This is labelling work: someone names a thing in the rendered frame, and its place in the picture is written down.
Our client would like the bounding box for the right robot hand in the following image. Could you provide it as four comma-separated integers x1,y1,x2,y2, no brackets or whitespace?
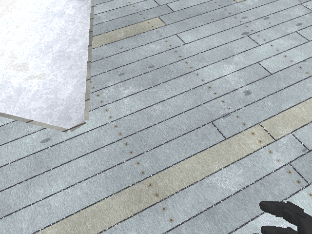
254,201,312,234

